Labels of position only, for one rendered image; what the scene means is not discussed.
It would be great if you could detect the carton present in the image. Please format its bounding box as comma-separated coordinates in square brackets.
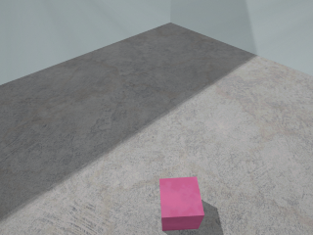
[159, 176, 204, 231]

